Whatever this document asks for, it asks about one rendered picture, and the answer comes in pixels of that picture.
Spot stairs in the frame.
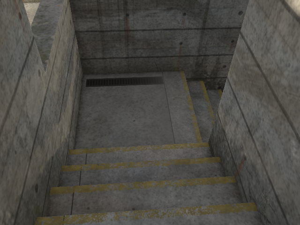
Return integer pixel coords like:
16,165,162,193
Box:
35,142,263,225
187,81,222,143

